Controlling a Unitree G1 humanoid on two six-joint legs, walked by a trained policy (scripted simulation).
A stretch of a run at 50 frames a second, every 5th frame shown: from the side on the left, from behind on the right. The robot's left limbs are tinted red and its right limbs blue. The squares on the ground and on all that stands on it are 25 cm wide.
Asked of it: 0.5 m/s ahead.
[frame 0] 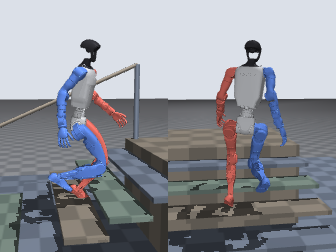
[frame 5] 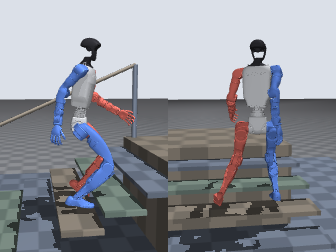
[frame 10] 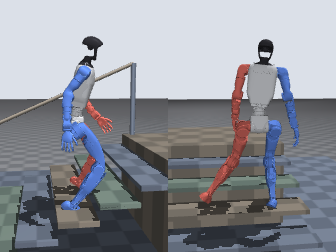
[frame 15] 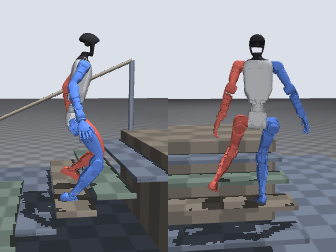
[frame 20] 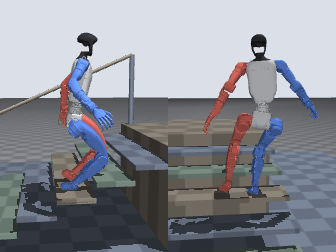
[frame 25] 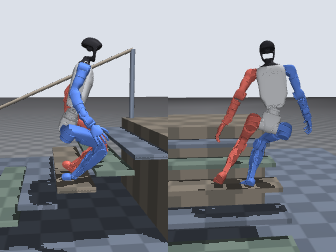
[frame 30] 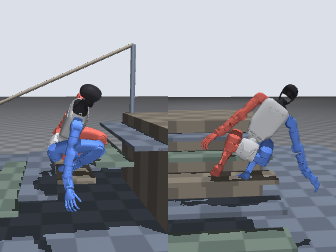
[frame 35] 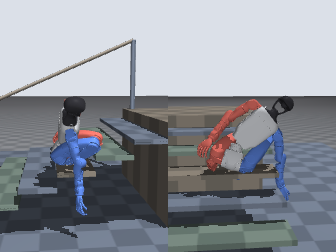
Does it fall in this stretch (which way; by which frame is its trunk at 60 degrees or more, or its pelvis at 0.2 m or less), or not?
yes: goes over to its right; its pelvis at 0.2 m or less by frame 35
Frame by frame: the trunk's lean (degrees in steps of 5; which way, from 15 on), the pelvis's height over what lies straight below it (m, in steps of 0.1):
0: 10, 0.7
5: 10, 0.7
10: 15 forward and to its right, 0.7
15: 15 forward, 0.7
20: 10, 0.6
25: 15 forward, 0.5
30: 45 forward and to its right, 0.3
35: 50 to its right, 0.2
